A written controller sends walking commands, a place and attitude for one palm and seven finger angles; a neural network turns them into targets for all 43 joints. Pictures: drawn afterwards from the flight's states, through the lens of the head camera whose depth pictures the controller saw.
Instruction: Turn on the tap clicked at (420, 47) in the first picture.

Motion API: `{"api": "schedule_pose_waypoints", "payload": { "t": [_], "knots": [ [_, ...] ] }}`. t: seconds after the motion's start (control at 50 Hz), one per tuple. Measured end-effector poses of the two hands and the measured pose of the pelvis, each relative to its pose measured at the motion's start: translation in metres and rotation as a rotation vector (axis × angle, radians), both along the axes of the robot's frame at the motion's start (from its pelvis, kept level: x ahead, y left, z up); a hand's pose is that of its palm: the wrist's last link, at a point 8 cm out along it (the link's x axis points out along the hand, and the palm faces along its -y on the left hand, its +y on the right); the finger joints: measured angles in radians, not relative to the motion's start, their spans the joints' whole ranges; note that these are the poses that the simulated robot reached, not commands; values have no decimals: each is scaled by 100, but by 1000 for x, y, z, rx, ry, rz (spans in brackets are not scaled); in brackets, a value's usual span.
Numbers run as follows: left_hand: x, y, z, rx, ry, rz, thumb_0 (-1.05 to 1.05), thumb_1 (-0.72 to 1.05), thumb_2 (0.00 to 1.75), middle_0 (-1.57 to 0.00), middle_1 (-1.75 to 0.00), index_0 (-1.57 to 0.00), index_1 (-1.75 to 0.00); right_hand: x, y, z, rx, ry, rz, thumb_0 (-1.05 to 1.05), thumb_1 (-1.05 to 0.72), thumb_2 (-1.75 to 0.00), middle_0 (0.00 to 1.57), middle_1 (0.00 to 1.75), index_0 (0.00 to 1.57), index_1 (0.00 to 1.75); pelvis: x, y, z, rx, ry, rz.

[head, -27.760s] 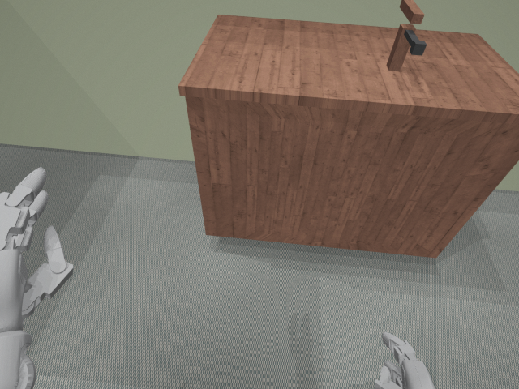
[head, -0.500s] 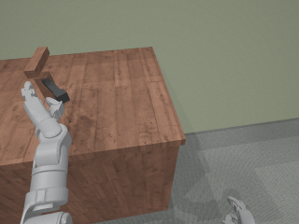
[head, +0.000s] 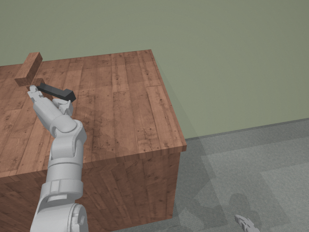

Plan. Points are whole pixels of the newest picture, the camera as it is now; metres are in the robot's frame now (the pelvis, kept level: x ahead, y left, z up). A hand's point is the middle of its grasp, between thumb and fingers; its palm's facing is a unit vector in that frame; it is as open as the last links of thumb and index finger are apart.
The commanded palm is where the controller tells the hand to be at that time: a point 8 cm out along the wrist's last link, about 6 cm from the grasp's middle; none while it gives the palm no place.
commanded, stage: push the lever round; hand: left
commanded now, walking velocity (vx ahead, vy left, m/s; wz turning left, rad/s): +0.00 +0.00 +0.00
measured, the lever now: (67, 96) +0.41 +0.27 +0.16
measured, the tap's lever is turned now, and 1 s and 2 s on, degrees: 52 77 77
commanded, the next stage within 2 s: lift the hand up off the lever in 0.72 s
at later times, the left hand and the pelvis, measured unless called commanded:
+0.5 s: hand (75, 99) +0.41 +0.24 +0.15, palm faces +0.80 -0.59 -0.09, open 7.6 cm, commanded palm +0.36 +0.26 +0.15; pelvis +0.00 +0.00 +0.00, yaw +1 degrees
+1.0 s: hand (77, 93) +0.43 +0.25 +0.15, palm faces +0.80 -0.60 -0.07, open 7.8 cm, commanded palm +0.38 +0.27 +0.16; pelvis +0.00 +0.00 +0.00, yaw -1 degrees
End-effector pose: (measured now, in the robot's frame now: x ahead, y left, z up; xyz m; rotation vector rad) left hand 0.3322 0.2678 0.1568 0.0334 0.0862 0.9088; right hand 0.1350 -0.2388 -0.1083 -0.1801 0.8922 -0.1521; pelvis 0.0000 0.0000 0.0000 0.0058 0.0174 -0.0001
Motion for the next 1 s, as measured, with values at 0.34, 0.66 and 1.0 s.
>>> {"api": "schedule_pose_waypoints", "payload": {
  "t": [0.34,0.66,1.0],
  "knots": [
    [9,-7,1,3,14,29,1,94,92,-16,-15,-15,-15,4,-4,0,-2,1,18,1,-91,-90,20,30,20,30,-1,-5,-1,1,10,9],
    [33,-12,2,6,26,26,1,93,93,-16,-15,-15,-15,-20,-7,-9,-4,68,-4,1,-91,-90,20,30,20,30,-2,-4,-3,-2,38,7],
    [45,-6,2,-10,18,19,2,91,91,-16,-16,-16,-15,-47,-14,-11,-11,125,-66,1,-91,-90,20,30,20,30,3,2,-3,-2,51,-12]
  ]
}}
